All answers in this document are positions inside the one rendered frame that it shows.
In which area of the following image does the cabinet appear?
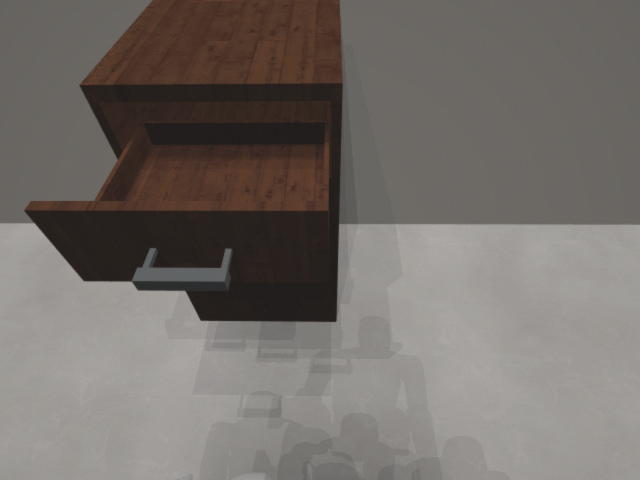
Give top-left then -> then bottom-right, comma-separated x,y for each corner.
80,0 -> 343,322

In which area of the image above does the handle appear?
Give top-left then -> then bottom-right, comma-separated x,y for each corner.
132,248 -> 233,291

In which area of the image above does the drawer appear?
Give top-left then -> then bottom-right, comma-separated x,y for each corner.
24,120 -> 329,283

